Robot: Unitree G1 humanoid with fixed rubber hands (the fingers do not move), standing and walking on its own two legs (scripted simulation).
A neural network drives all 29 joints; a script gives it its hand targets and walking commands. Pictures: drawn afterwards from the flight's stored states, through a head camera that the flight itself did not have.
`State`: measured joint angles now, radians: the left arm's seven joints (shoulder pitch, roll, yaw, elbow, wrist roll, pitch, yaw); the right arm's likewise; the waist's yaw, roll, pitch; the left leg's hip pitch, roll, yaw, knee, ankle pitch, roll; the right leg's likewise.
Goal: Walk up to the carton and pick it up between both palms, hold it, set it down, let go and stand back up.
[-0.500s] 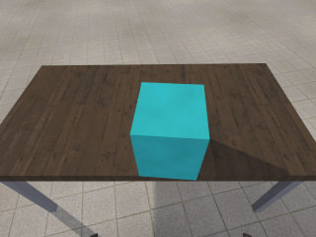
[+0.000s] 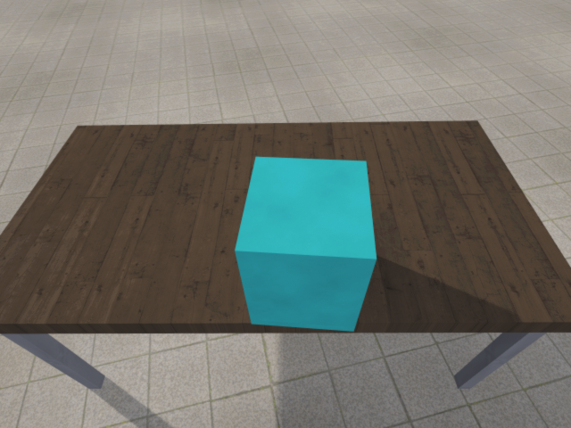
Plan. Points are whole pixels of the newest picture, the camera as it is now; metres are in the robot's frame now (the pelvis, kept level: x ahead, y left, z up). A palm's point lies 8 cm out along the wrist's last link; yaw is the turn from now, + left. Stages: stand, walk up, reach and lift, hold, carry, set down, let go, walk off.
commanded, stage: stand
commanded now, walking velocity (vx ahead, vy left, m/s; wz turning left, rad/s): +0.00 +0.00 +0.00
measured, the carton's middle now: (306, 246) +0.44 -0.01 -0.06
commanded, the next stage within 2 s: none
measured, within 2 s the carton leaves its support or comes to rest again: neither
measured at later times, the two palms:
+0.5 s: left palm out of the picture -0.01 +0.21 -0.14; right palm out of the picture -0.01 -0.21 -0.14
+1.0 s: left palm out of the picture -0.04 +0.20 -0.14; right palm out of the picture -0.04 -0.20 -0.14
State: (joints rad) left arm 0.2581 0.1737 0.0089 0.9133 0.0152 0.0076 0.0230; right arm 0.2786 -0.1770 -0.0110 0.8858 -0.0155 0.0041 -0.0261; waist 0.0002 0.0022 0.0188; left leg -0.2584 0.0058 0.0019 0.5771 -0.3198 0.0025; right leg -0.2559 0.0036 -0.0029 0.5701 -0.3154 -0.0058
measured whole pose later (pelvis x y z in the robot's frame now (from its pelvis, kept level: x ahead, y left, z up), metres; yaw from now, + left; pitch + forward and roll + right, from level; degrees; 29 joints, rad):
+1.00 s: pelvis -0.01 +0.00 +0.01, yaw +0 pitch -2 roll +0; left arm 0.30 0.10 0.00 1.17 0.01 0.00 0.04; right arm 0.30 -0.10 0.00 1.18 -0.01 0.00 -0.04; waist 0.00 0.00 0.04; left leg -0.18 0.01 0.00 0.46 -0.25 0.00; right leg -0.17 0.01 0.00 0.45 -0.24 -0.01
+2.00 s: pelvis -0.01 +0.00 +0.01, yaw +0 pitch -1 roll +0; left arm 0.32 0.09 0.00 1.16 0.01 -0.01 0.04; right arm 0.32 -0.09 0.00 1.17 -0.01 -0.01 -0.04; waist 0.00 0.00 0.03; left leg -0.19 0.01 0.00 0.45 -0.24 0.00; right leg -0.18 0.01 0.00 0.44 -0.24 -0.01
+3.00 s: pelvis +0.00 +0.00 +0.01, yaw +0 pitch -1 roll +0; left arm 0.33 0.09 0.00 1.16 0.01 -0.01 0.04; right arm 0.32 -0.09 0.00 1.17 -0.01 -0.01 -0.04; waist 0.00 0.00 0.04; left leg -0.17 0.01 0.00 0.44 -0.25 0.00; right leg -0.17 0.01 0.00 0.43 -0.24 -0.01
